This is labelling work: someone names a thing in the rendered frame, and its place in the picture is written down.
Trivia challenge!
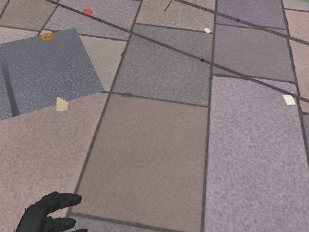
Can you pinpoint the left robot hand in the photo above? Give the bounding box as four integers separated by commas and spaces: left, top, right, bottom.
15, 191, 88, 232

